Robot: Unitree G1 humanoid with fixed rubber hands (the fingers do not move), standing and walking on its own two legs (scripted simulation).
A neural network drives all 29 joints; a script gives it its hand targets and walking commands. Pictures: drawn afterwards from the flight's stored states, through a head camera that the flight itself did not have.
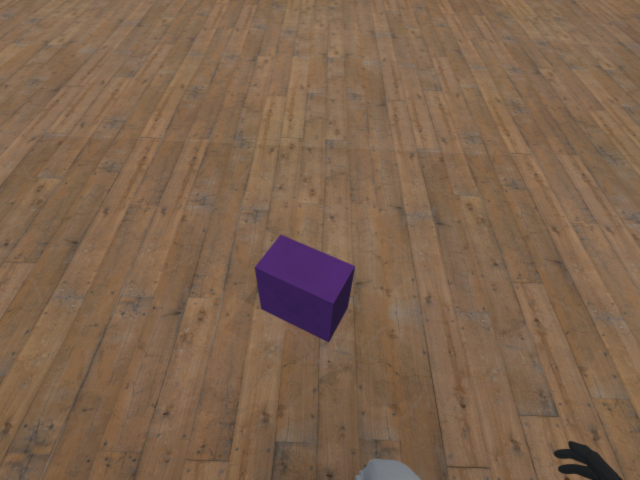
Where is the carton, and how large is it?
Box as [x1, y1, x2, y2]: [255, 235, 354, 341]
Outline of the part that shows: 280,235 255,266 261,308 328,341 347,307 354,266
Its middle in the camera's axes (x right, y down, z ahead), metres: -0.05 +0.17 +1.32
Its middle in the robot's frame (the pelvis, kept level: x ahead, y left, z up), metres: +0.79 +0.00 -0.64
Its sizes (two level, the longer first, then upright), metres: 0.277 0.158 0.256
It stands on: the floor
